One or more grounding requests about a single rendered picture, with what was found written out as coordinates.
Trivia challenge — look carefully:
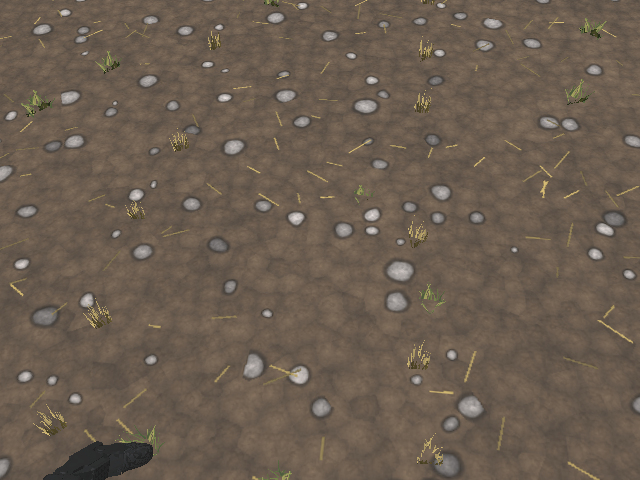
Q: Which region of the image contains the left robot hand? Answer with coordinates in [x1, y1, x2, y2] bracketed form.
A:
[43, 441, 153, 480]

